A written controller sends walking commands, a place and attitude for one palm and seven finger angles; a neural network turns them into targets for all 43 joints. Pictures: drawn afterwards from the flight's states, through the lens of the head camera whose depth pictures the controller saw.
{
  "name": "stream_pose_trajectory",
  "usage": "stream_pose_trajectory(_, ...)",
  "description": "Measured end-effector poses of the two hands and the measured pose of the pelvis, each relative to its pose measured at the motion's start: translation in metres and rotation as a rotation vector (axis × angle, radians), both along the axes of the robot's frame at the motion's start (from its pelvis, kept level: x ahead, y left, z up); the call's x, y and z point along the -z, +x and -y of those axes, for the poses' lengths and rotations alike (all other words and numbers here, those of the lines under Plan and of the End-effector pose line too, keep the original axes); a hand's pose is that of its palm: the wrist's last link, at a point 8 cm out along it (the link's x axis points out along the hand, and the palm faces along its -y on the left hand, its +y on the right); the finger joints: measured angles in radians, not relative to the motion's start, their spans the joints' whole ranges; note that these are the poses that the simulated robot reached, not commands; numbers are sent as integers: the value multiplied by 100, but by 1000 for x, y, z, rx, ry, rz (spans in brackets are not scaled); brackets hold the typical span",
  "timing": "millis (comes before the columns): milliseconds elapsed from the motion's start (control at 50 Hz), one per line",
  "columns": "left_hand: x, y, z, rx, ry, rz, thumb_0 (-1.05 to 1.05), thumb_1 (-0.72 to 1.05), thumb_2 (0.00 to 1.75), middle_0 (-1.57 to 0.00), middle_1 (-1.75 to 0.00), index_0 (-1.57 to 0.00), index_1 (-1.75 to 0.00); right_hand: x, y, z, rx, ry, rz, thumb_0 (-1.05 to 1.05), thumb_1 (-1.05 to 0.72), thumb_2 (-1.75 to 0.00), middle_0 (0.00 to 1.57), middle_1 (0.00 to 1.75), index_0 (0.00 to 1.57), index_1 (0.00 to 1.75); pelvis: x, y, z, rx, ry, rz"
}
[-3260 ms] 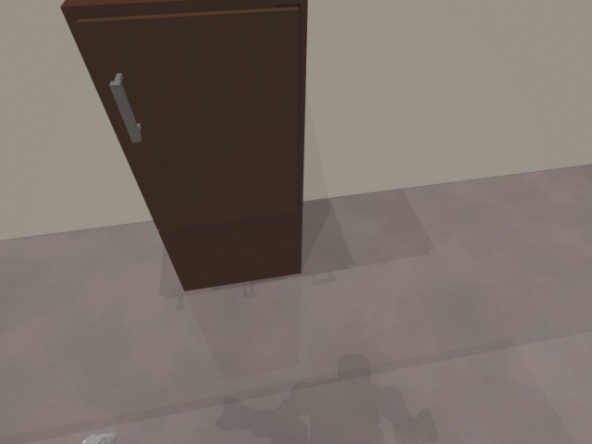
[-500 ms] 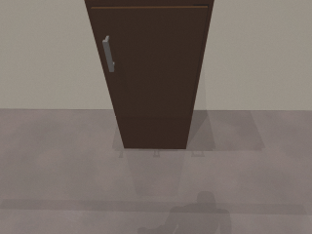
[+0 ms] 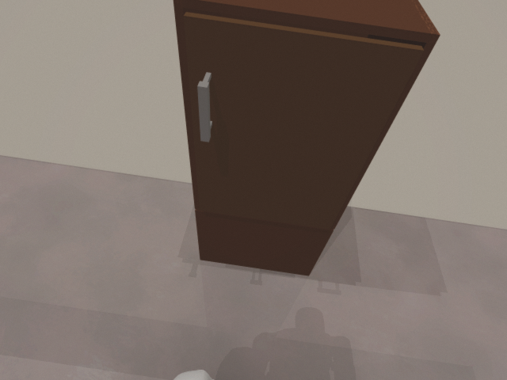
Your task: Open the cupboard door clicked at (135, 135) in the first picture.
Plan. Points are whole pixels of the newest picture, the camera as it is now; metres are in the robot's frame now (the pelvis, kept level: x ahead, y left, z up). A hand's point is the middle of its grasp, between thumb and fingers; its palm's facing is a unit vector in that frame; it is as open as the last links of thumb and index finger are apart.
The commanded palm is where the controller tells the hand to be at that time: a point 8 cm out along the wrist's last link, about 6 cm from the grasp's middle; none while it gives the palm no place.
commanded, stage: come to a stop and stand still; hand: left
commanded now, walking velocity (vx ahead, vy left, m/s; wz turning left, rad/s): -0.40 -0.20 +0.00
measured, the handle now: (206, 108) +0.61 +0.17 +0.07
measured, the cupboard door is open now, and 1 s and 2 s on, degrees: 0 0 0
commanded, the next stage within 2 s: look again from close up in 1.10 s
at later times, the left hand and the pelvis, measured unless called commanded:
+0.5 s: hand out of the picture +0.13 +0.16 -0.15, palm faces -0.04 -0.96 -0.28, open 7.3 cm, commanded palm none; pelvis +0.04 -0.03 +0.01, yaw -2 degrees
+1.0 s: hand out of the picture +0.02 +0.14 -0.16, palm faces -0.01 -0.98 -0.22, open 7.3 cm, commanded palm none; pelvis +0.02 -0.04 +0.01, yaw -1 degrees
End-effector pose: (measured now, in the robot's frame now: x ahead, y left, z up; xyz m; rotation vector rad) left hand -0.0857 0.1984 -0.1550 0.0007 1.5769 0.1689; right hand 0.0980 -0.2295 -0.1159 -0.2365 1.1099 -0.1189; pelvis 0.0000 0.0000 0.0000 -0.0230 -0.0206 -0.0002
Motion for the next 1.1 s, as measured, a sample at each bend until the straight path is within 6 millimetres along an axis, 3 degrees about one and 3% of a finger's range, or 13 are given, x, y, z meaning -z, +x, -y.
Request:
stream_pose_trajectory(80, -8, 54, -23, 36, 36, 58, 1, 91, 90, -20, -30, -20, -29, -4, 4, -17, 50, 6, -33, 0, -93, -90, 19, 30, 20, 30, -11, 19, -9, 12, 9, 3)
stream_pose_trajectory(240, -21, 158, -48, 111, 109, 223, 0, 91, 90, -19, -30, -20, -29, -6, -1, -6, 115, -16, -117, -1, -95, -90, 20, 30, 21, 30, -18, 35, -9, 25, 6, -3)
stream_pose_trajectory(340, -30, 198, -45, 147, 147, 302, 0, 91, 90, -19, -30, -20, -29, 2, -15, 9, 147, 0, -158, 0, -93, -90, 20, 30, 20, 30, -16, 38, 3, 30, 6, -4)
stream_pose_trajectory(420, -37, 214, -29, 181, 172, 346, 0, 91, 90, -19, -30, -20, -29, 15, -27, 25, 169, 36, -182, 0, -92, -90, 20, 30, 20, 30, -11, 39, 19, 35, 20, -7)
stream_pose_trajectory(500, -39, 213, -7, 214, 185, 360, 0, 91, 90, -19, -30, -20, -29, 30, -39, 40, 197, 74, -205, 1, -91, -90, 20, 30, 20, 30, -6, 39, 34, 36, 25, -10)
stream_pose_trajectory(640, -36, 192, 20, 182, 139, 338, 0, 92, 90, -20, -30, -20, -29, 24, -53, 43, 190, 84, -232, 1, -91, -90, 19, 30, 20, 30, -12, 35, 45, 24, 19, -7)
stream_pose_trajectory(720, -25, 178, 22, 140, 112, 325, 0, 93, 90, -20, -30, -20, -29, 22, -62, 39, 170, 60, -242, 1, -92, -90, 19, 30, 20, 30, -9, 31, 46, 16, 3, 0)
stream_pose_trajectory(860, -28, 143, 18, 109, 100, 249, 0, 94, 90, -20, -30, -20, -29, 8, -78, 34, 145, 57, -272, 1, -93, -90, 19, 30, 20, 30, -20, 27, 47, 24, 20, 5)
stream_pose_trajectory(980, -28, 104, 12, 148, 116, 177, 0, 92, 90, -20, -30, -20, -29, 17, -78, 30, 130, 76, -215, 1, -92, -90, 19, 30, 20, 30, -14, 19, 37, 24, 14, -2)
stream_pose_trajectory(1100, -34, 88, 3, 134, 136, 154, 0, 91, 90, -20, -30, -20, -29, 23, -84, 18, 105, 106, -211, 1, -93, -90, 19, 30, 20, 30, -14, 18, 32, 22, 27, 10)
